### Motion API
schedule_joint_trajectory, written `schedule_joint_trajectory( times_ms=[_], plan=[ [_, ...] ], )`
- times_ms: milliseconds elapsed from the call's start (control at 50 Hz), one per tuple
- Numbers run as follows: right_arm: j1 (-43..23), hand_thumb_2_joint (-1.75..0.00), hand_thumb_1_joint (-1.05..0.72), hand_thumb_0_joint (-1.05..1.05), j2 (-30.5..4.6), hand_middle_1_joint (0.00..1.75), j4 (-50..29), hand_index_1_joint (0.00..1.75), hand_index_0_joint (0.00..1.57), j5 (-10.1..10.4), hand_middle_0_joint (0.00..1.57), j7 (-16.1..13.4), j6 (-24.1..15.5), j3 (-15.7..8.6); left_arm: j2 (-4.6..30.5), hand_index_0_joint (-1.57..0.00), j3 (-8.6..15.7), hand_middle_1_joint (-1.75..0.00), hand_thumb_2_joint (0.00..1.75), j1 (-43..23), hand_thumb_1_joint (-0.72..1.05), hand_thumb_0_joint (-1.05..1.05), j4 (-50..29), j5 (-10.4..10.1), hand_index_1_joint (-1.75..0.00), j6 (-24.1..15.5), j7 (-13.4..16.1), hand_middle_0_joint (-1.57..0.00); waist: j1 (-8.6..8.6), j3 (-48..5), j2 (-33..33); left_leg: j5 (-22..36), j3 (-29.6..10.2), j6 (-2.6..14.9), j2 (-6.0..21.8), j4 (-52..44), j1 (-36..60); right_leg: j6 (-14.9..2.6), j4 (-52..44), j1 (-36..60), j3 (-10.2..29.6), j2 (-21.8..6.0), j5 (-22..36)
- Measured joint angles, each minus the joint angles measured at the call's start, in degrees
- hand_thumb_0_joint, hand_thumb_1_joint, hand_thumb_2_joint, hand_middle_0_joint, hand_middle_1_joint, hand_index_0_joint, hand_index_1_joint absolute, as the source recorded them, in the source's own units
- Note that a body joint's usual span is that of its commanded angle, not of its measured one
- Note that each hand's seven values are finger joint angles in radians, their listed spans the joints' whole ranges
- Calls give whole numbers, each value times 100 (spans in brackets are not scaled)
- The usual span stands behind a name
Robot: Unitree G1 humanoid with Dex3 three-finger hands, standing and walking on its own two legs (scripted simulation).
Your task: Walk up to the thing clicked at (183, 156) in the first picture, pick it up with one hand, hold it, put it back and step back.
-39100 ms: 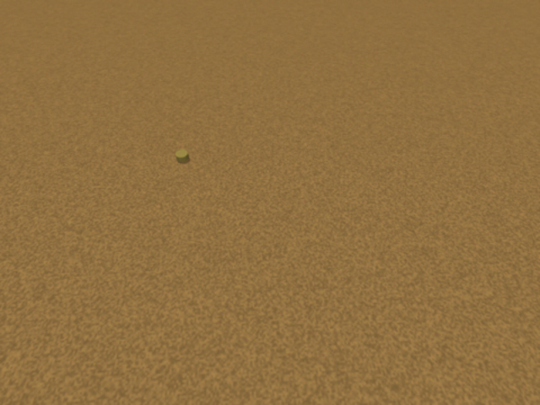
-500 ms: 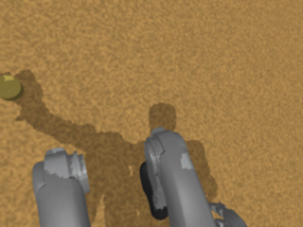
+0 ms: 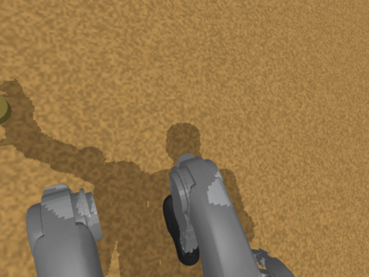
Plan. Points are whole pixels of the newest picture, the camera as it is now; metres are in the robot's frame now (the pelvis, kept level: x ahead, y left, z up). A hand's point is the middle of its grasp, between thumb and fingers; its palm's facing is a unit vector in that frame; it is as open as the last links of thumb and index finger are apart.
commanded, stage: rise first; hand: left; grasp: from above
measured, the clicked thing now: out of the picture +0.50 +0.31 -0.30
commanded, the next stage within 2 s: approach in 0.66 s
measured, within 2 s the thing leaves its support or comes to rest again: neither
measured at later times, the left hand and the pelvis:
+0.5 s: hand out of the picture +0.46 +0.36 -0.19, palm faces -0.44 -0.11 -0.89, open 14.1 cm; pelvis +0.00 +0.00 +0.00, yaw -1 degrees
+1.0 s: hand out of the picture +0.49 +0.33 -0.18, palm faces -0.41 -0.09 -0.91, open 13.9 cm; pelvis +0.00 +0.00 +0.00, yaw -1 degrees
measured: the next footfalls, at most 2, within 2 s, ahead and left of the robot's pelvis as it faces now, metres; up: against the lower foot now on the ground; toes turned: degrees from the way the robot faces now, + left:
none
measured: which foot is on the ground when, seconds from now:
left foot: down 0.00-1.00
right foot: down 0.00-1.00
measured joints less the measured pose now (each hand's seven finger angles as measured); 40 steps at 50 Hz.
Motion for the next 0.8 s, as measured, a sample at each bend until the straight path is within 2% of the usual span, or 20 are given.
schedule_joint_trajectory(
  times_ms=[160, 360, 640, 800],
  plan=[
    [-28, -90, -90, 0, -48, 29, -50, 30, 20, -27, 20, -12, -24, 102, 138, -9, -20, -104, 101, -71, -54, 0, 161, -4, -104, -26, 9, -8, -65, 64, -6, -1, -29, 19, 18, 11, 14, 56, -28, 28, -26, 11, 17],
    [9, -90, -90, 0, -78, 29, -133, 30, 20, -42, 20, -3, -58, 173, 256, -9, 33, -104, 102, -118, -54, 0, 56, 24, -104, -47, 19, -8, -102, 128, -71, 9, -64, 9, 24, 13, 15, 24, -50, 31, -66, 4, 56],
    [7, -90, -90, 0, -119, 29, -224, 30, 20, 4, 20, 32, -59, 163, 239, -9, 19, -104, 102, -22, -54, 0, -68, -125, -104, -4, -183, -9, -59, 154, -5, 34, -53, 10, 45, -39, 47, 48, -97, 48, -65, -9, 89],
    [-7, -90, -90, 0, -123, 29, -237, 30, 20, 16, 20, 23, -44, 161, 275, -9, -4, -103, 102, -93, -55, 0, -133, -116, -104, -53, -226, -9, -46, 139, -23, 39, -69, -7, 37, -45, 53, 65, -103, 52, -79, -19, 98]
  ],
)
